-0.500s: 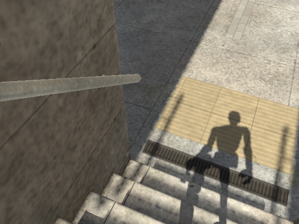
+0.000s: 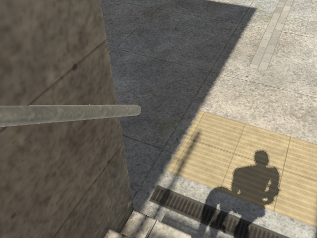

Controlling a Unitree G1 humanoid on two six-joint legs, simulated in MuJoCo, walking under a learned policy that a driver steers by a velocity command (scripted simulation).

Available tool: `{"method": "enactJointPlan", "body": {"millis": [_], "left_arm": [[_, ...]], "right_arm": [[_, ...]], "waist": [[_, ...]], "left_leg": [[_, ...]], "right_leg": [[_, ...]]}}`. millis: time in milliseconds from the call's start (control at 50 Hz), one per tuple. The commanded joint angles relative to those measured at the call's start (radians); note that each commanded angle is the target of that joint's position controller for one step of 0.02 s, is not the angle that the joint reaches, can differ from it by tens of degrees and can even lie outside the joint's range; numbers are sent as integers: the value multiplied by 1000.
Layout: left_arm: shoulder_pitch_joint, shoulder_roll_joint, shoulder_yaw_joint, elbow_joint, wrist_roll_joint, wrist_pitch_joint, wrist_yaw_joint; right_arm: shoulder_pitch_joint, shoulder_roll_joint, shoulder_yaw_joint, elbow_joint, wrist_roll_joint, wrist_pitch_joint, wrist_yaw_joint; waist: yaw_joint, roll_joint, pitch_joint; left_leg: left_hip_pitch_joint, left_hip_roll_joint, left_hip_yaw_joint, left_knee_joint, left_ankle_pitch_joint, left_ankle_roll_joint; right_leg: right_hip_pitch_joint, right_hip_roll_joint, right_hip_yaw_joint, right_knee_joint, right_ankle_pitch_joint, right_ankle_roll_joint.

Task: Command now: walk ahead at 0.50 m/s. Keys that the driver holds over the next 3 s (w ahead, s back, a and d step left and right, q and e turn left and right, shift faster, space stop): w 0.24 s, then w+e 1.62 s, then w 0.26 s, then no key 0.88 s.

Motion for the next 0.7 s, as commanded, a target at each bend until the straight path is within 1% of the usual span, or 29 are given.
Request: {"method": "enactJointPlan", "body": {"millis": [20,60,120,160,180,220,240,260,280,300,320,340,360,380,400,420,440,460,480,500,520,540,580,600,620,640,660,680,700], "left_arm": [[-23,82,9,-63,10,-18,28],[-31,125,23,-75,29,-39,42],[21,69,20,-65,28,-51,16],[69,52,16,-33,34,-33,16],[63,77,26,-28,28,-35,14],[70,122,40,-30,36,-26,16],[64,144,39,-19,16,-19,11],[-16,192,54,-39,16,-18,8],[-19,204,43,-90,112,-5,-122],[94,215,94,-69,42,-5,-164],[54,180,75,-125,10,-16,-157],[-106,102,38,-245,-1,-27,-129],[-232,123,57,-248,33,-43,-77],[-139,99,37,-186,57,-33,-59],[-90,134,52,-141,71,-26,-59],[-72,124,52,-113,84,-10,-60],[-9,49,23,-80,97,-18,-72],[3,48,23,-80,117,-26,-78],[-128,56,16,-134,126,-31,-70],[-141,72,19,-122,110,-31,-55],[-183,101,29,-120,101,-35,-56],[-202,119,37,-135,91,-35,-60],[-156,125,43,-115,115,-22,-72],[-152,145,52,-109,117,-24,-69],[-329,183,61,-163,92,-33,-67],[-503,150,44,-216,73,-23,-63],[-513,104,34,-231,70,-21,-56],[-426,113,33,-192,62,-22,-54],[-54,124,50,-93,95,-15,-38]], "right_arm": [[-205,-94,-21,-67,4,-42,16],[-225,-63,-14,-60,17,-41,27],[-225,-24,6,-88,21,-48,27],[-270,-51,22,-118,48,-54,18],[-226,-94,17,-108,52,-60,11],[20,-157,3,-33,70,-58,-7],[176,-186,-10,22,39,-63,-2],[349,-218,-32,72,31,-55,0],[820,-170,5,207,-178,-51,73],[604,-234,-25,90,-159,-45,106],[524,-272,-23,74,-161,-57,113],[354,-251,-14,37,-121,-74,107],[164,-140,17,-18,-79,-109,95],[106,-82,45,-22,-102,-123,91],[183,-64,49,-25,-97,-139,82],[271,-105,46,-9,-93,-148,79],[291,-106,50,-11,-82,-156,69],[340,-77,57,-10,-75,-164,57],[382,17,89,31,-73,-181,37],[383,26,100,24,-51,-185,19],[360,-3,107,16,-72,-178,23],[341,-37,102,16,-67,-175,32],[338,-87,94,9,-72,-168,56],[385,-78,98,26,-55,-164,49],[466,-81,94,45,-23,-152,30],[546,-73,91,81,-4,-130,5],[648,-125,77,116,-28,-113,1],[597,-105,75,96,-38,-100,2],[437,-147,72,80,-112,-112,44]], "waist": [[13,-29,185],[26,1,197],[78,2,176],[141,-59,217],[135,-14,243],[72,-9,122],[29,-92,20],[-106,-66,-7],[-220,411,-109],[-140,172,-268],[-115,105,-192],[-90,49,-126],[-52,-122,39],[20,-98,92],[4,-54,117],[-9,-1,77],[22,55,12],[11,29,-9],[-26,55,-23],[-45,19,-34],[-33,30,-24],[-15,43,-8],[27,73,53],[11,35,69],[-84,-15,117],[-183,4,159],[-185,46,114],[-150,23,98],[48,103,63]], "left_leg": [[-76,27,-27,-336,289,4],[17,0,-23,-409,334,-3],[130,-34,25,-554,254,7],[163,-16,31,-675,111,12],[215,-23,56,-715,140,0],[387,-25,85,-818,140,17],[608,-22,75,-737,191,37],[846,21,38,-801,230,55],[1472,130,-112,-655,192,239],[1492,292,-142,-287,624,326],[1356,367,-211,-338,686,391],[1157,445,-326,-509,157,401],[749,315,-222,-597,-158,326],[468,298,-159,-656,-129,306],[226,284,-110,-667,-76,362],[213,251,-84,-640,-51,374],[199,189,-79,-591,-36,341],[209,175,-43,-543,-47,316],[326,202,-71,-507,-112,261],[325,160,20,-405,-243,207],[201,127,68,-373,-301,187],[130,142,60,-365,-318,189],[17,147,84,-283,-296,151],[148,200,42,-195,-283,142],[365,223,19,-146,-340,126],[579,274,-86,-105,-415,130],[584,279,-138,-91,-333,168],[500,263,-108,-39,-293,164],[251,297,-68,138,-218,94]], "right_leg": [[-45,-203,339,-189,219,-59],[-128,-202,335,-150,177,-76],[-74,-167,281,-29,465,-57],[-18,-140,300,33,684,-52],[-28,-137,308,70,731,-48],[72,-138,292,284,1033,-35],[-24,-142,293,463,1114,-7],[-183,-95,250,713,993,14],[-647,33,259,1280,-61,126],[-794,29,196,1383,-157,85],[-893,30,204,1359,-136,96],[-984,-73,220,1197,-17,86],[-916,-115,255,869,288,76],[-765,-204,286,679,477,69],[-581,-233,237,475,584,90],[-546,-229,189,449,616,104],[-502,-242,164,458,713,100],[-506,-230,130,406,770,103],[-594,-285,214,241,869,100],[-537,-282,222,20,1116,123],[-371,-257,166,3,1182,129],[-293,-228,123,33,1133,139],[-173,-178,49,185,1008,126],[-289,-191,68,162,933,134],[-484,-204,69,-69,816,144],[-649,-258,115,-340,753,137],[-533,-201,27,-210,711,141],[-379,-181,11,-225,679,130],[7,-196,36,-23,801,73]]}}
